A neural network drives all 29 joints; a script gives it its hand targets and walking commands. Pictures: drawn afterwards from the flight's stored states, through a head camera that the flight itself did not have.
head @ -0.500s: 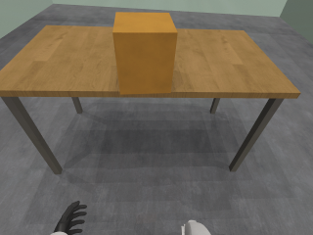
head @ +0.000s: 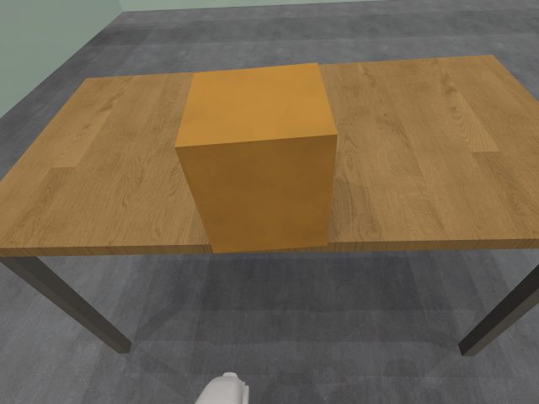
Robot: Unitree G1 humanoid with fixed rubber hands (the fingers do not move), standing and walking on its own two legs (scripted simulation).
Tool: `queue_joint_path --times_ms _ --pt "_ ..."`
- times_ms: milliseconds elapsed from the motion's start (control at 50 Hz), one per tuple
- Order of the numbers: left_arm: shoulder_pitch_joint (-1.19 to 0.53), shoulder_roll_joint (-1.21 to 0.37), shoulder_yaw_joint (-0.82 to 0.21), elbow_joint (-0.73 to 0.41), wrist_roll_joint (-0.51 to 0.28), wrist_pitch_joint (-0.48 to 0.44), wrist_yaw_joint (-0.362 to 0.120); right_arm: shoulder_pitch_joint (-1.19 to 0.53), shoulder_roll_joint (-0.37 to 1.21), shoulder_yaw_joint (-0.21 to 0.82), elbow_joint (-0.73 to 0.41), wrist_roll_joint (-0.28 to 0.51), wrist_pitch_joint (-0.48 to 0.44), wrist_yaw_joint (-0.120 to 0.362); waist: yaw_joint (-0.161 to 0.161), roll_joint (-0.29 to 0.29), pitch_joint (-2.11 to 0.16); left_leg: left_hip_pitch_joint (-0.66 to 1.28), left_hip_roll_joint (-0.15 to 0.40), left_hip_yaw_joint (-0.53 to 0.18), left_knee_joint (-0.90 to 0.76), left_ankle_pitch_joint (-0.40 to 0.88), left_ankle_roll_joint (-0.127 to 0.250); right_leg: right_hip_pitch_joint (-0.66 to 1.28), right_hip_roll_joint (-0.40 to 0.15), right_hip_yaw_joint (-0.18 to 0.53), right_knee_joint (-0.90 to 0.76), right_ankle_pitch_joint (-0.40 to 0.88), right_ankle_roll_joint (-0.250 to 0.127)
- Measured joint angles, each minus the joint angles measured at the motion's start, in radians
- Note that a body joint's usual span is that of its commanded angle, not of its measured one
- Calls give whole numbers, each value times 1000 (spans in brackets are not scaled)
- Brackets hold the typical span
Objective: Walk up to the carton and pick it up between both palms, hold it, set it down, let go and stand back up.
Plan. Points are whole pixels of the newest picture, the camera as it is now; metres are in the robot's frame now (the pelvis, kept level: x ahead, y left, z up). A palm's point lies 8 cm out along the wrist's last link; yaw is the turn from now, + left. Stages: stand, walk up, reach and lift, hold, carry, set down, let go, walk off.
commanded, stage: walk up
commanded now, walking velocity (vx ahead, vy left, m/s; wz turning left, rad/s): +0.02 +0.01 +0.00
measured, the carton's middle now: (263, 162) +0.49 +0.06 +0.09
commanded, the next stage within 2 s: none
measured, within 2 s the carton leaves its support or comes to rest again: neither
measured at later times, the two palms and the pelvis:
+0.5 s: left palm out of the picture +0.04 +0.33 -0.16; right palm out of the picture +0.07 -0.14 -0.14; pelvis +0.04 +0.09 -0.01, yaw +0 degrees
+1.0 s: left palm out of the picture -0.14 +0.25 -0.13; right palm out of the picture -0.09 -0.20 -0.16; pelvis -0.07 +0.04 +0.00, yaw -1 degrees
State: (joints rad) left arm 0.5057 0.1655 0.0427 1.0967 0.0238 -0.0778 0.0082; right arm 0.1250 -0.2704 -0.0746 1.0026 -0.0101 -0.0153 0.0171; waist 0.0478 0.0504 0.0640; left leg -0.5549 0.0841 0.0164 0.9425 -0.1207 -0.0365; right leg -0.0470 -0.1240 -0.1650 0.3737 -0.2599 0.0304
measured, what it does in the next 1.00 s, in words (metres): steps on the spot: left foot, then right foot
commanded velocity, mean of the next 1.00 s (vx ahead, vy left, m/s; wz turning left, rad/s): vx -0.06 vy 0.00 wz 0.00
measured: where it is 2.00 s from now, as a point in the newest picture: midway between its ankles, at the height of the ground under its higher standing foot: outside the picture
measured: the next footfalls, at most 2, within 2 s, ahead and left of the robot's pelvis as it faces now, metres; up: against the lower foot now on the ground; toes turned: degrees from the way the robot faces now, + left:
left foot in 0.10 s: +0.20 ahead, +0.14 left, +0.00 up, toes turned +8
right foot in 0.76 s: -0.08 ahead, +0.00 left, +0.00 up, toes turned -9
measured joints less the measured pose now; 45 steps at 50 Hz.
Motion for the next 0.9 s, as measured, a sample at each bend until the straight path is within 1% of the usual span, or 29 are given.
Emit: queue_joint_path --times_ms 40,80,100,120,140,160,180,200,240,260,280,320,380,420,440,520,580,620,680,700,740,760,780,800,820,840,860,880,900 --pt "3 -13 -9 10 -5 0 -1 -12 26 24 0 1 -1 7 -6 19 3 23 12 24 -148 75 -2 20 19 -13 12 -26 11" --pt "-6 -24 -18 10 -3 7 -2 -10 57 46 4 -1 -6 10 -10 28 10 72 8 48 -266 135 1 28 38 -23 48 -64 25" --pt "-13 -25 -21 8 -1 11 -2 -4 74 55 9 -2 -10 8 -12 24 12 107 5 58 -313 136 14 26 44 -25 79 -89 34" --pt "-29 -19 -22 9 0 17 -2 6 96 62 18 -4 -15 4 -17 2 14 141 -3 64 -342 49 46 19 37 -25 116 -119 44" --pt "-55 -7 -22 10 -1 24 0 15 121 67 30 -8 -20 1 -21 -38 20 157 -23 73 -351 -28 74 9 15 -22 157 -148 43" --pt "-84 5 -23 6 -5 32 3 23 140 66 35 -8 -32 -12 -22 -80 27 161 -41 86 -350 -49 88 -10 -1 3 198 -175 24" --pt "-108 11 -25 -3 -11 41 6 32 146 66 34 -7 -39 -17 -22 -105 31 162 -43 98 -349 -38 94 -40 7 36 253 -236 9" --pt "-128 11 -26 -12 -17 53 9 40 141 67 36 -1 -37 -17 -23 -113 31 166 -37 104 -348 -34 100 -69 27 66 313 -290 -5" --pt "-162 7 -30 -17 -17 80 8 64 125 66 53 14 -20 -23 -42 -110 11 187 -33 103 -384 -27 109 -113 65 97 398 -333 -22" --pt "-180 6 -28 -18 -15 94 5 81 116 66 60 20 -12 -28 -53 -104 -5 200 -38 96 -420 -13 111 -133 80 110 428 -332 -27" --pt "-198 7 -27 -21 -15 104 3 99 108 66 66 22 -5 -34 -57 -96 -17 213 -44 91 -458 6 112 -155 91 122 459 -317 -30" --pt "-221 9 -21 -31 -10 111 3 125 98 67 80 27 7 -43 -52 -82 -31 243 -56 92 -525 39 115 -193 99 142 516 -260 -31" --pt "-213 17 -9 -36 -3 112 7 146 103 70 83 32 15 -49 -35 -75 -42 281 -71 123 -583 63 124 -240 98 158 586 -186 -28" --pt "-208 27 0 -32 -3 123 12 150 111 72 68 26 14 -50 -39 -72 -42 283 -82 135 -589 69 138 -264 99 153 613 -175 -19" --pt "-210 32 4 -30 -4 131 15 150 115 73 59 22 15 -51 -44 -70 -39 277 -87 136 -587 72 145 -274 101 148 619 -181 -14" --pt "-220 41 13 -34 -7 153 25 119 115 74 22 4 33 -55 -44 -56 -14 236 -98 151 -578 95 163 -326 115 142 650 -213 -6" --pt "-215 27 16 -40 -6 161 25 84 93 62 -1 -2 44 -59 -47 -30 -1 203 -97 160 -589 127 171 -337 122 124 654 -222 -12" --pt "-204 14 14 -42 -6 162 25 65 72 52 -7 -7 52 -64 -47 -10 -5 182 -94 163 -601 152 172 -320 123 105 620 -231 -18" --pt "-173 1 10 -46 -5 162 22 45 48 37 -14 -13 65 -69 -39 7 -26 160 -92 174 -633 197 165 -256 128 80 517 -239 -41" --pt "-157 -1 9 -47 -4 161 19 42 42 32 -16 -14 70 -70 -37 9 -39 154 -93 175 -651 214 157 -221 130 66 454 -237 -52" --pt "-117 -4 7 -51 -1 156 16 39 32 24 -21 -12 79 -70 -28 5 -69 136 -101 180 -675 238 127 -132 133 35 289 -207 -82" --pt "-95 -2 6 -51 0 151 15 36 30 20 -22 -8 83 -70 -19 -6 -82 110 -108 184 -652 206 106 -89 132 31 191 -199 -98" --pt "-82 -9 5 -40 2 149 17 37 24 16 -17 0 87 -68 -9 5 -87 71 -99 167 -573 64 77 -86 141 23 167 -192 -109" --pt "-60 -9 2 -32 3 149 21 44 28 15 -10 5 93 -64 4 -7 -94 25 -104 143 -439 -87 55 -92 135 26 177 -180 -115" --pt "-32 -7 -2 -18 3 149 28 56 37 15 -3 4 100 -58 14 -31 -106 -11 -119 109 -297 -163 45 -92 122 38 179 -167 -118" --pt "-3 -5 -7 3 2 150 34 73 49 17 4 0 107 -49 18 -60 -125 -30 -135 76 -182 -184 39 -85 108 53 163 -151 -118" --pt "25 -6 -12 25 2 150 37 93 61 18 10 -4 109 -38 18 -87 -149 -35 -148 44 -96 -180 36 -75 95 69 133 -128 -115" --pt "45 -10 -19 43 1 148 38 113 69 20 17 -6 107 -28 10 -106 -169 -34 -156 10 -27 -162 40 -63 88 78 94 -102 -106" --pt "53 -17 -28 56 -1 145 36 130 73 23 23 -7 102 -19 -5 -114 -182 -29 -157 -21 29 -138 47 -53 86 78 57 -79 -98"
